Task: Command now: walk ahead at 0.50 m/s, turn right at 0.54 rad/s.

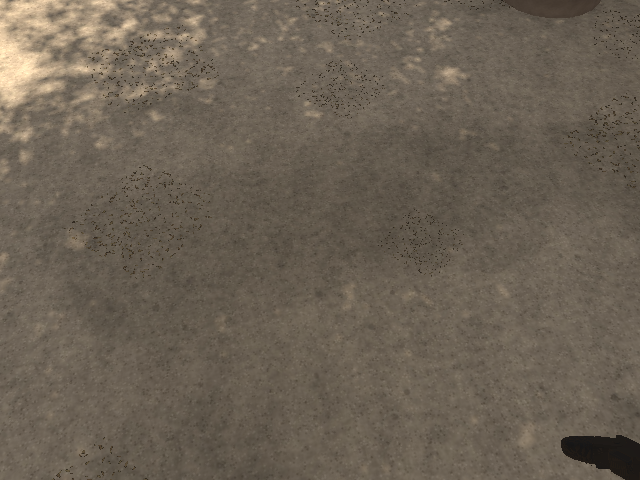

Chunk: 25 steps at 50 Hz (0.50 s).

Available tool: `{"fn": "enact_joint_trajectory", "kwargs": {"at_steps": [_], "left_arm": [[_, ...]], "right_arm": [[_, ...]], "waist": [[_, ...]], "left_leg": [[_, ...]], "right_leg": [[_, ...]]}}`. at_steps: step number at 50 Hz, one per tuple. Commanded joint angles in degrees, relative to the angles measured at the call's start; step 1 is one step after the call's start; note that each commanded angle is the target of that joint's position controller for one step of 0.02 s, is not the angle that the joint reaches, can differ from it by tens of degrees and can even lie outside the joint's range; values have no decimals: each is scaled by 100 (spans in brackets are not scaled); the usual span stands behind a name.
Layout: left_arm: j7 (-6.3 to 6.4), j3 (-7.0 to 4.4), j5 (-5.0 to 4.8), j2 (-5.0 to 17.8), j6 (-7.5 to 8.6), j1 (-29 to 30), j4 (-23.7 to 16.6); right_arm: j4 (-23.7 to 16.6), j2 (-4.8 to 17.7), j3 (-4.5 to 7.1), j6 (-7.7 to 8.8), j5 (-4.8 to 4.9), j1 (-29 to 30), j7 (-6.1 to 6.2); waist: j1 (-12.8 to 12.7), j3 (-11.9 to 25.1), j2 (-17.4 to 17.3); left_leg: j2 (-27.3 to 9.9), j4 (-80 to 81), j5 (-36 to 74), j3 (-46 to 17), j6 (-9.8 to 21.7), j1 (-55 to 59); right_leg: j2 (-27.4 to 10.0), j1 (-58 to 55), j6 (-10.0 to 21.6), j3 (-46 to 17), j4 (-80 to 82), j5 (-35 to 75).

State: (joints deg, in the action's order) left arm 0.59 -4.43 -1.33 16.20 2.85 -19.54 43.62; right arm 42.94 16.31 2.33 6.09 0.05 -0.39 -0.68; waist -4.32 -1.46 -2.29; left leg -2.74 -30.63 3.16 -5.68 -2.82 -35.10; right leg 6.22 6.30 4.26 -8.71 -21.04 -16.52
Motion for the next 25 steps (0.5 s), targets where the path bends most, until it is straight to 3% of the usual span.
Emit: {"fn": "enact_joint_trajectory", "kwargs": {"at_steps": [1,3,4,5,6,7,8,9,10,11,12,16,18,21,25], "left_arm": [[65,-223,-1,845,16,-127,-258],[78,-197,41,759,-22,-83,-254],[60,-125,71,576,-20,-97,-279],[44,-8,157,322,-14,-155,-377],[15,93,-31,-46,60,-1147,-399],[36,28,-105,504,89,-1048,-270],[34,-56,-96,837,93,-283,-376],[53,-47,-14,809,97,182,-499],[44,-48,80,738,125,460,-593],[15,-51,91,651,135,442,-620],[-7,-33,74,547,131,365,-605],[-33,84,113,244,125,739,-783],[-62,132,106,165,152,1070,-859],[-123,160,61,139,189,1571,-964],[-221,144,6,217,224,2120,-1177]], "right_arm": [[-451,661,180,145,44,300,-51],[-308,743,239,209,8,-202,-67],[-175,893,320,242,-61,-744,-46],[-96,1172,387,250,-136,-1587,-18],[213,1659,542,158,-137,-2201,-51],[189,1130,433,140,61,-2203,-99],[101,782,336,117,77,-1875,-83],[33,700,284,77,-4,-1546,-76],[51,588,242,49,-45,-1361,-73],[65,502,198,55,-95,-1295,-60],[98,445,180,62,-84,-1305,-60],[263,747,253,69,34,-1537,-19],[319,838,272,23,59,-1622,7],[437,899,263,-38,111,-1863,15],[634,953,255,-145,144,-2233,14]], "waist": [[155,178,852],[406,305,980],[649,675,916],[982,1462,381],[608,2072,-1661],[800,1759,-1162],[951,968,-551],[867,592,-117],[771,264,-50],[610,225,-214],[542,241,-330],[573,161,-234],[671,125,-189],[852,20,-201],[977,-131,-235]], "left_leg": [[185,293,-131,101,140,787],[213,478,-432,282,368,1351],[115,530,-474,274,568,2214],[-754,376,-644,-625,929,3628],[-1927,937,-1907,-3361,1982,5468],[-2006,1382,-3405,-4115,1950,5406],[-1760,1460,-3400,-3244,1680,4710],[-1517,1506,-2750,-2523,1525,4006],[-1309,1624,-2077,-2040,1526,3431],[-1136,1725,-1579,-1679,1478,3100],[-1010,1830,-1263,-1439,1480,2951],[-1034,2157,-376,-843,1669,2813],[-921,2229,-206,-492,1579,2791],[-771,2195,-100,-91,1424,2760],[-1027,1965,-41,-155,1332,3235]], "right_leg": [[-1436,178,672,-1190,120,1146],[-1446,-21,556,-1240,-345,1650],[-1154,67,401,-1043,-1032,2109],[-800,730,191,-632,-2563,1333],[37,2851,-249,2,-4497,-1296],[-278,3664,-275,-279,-5223,-1627],[-492,3904,-257,-251,-5379,-1101],[-711,3753,-254,-9,-5235,-701],[-871,3659,-253,69,-4882,-432],[-1051,3372,-236,122,-4603,-240],[-1109,3187,-247,215,-4382,-176],[-1252,3275,-392,495,-3258,255],[-1234,3158,-425,590,-2539,903],[-1070,2788,-449,768,-1643,1680],[-922,2708,-324,832,-1092,1599]]}}
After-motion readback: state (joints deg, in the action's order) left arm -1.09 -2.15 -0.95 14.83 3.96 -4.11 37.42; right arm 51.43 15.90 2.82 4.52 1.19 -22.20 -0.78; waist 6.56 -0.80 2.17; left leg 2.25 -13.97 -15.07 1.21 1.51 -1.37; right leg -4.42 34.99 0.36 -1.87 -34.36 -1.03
